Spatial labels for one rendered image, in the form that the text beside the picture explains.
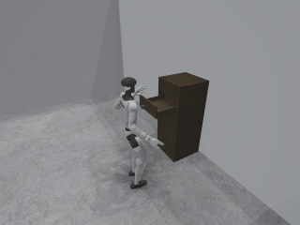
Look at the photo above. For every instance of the robot left shin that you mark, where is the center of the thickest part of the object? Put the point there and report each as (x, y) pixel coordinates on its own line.
(134, 157)

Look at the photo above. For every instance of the drawer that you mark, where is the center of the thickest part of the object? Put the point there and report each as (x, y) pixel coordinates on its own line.
(159, 106)

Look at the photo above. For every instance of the left robot hand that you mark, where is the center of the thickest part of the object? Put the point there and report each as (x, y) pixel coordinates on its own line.
(138, 89)

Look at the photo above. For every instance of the robot left upper arm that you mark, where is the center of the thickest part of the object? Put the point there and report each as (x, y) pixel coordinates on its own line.
(117, 104)

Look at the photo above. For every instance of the right robot forearm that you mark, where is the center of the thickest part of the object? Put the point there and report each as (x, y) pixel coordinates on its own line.
(140, 133)

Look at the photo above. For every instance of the robot right upper arm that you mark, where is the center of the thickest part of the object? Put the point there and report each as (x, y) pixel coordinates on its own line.
(132, 111)

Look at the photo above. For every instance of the cabinet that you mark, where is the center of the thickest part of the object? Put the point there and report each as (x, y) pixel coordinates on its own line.
(181, 132)

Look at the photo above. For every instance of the right robot hand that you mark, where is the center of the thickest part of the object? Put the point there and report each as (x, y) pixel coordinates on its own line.
(155, 143)

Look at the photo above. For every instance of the robot right foot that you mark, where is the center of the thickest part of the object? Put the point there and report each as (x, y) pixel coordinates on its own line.
(141, 184)

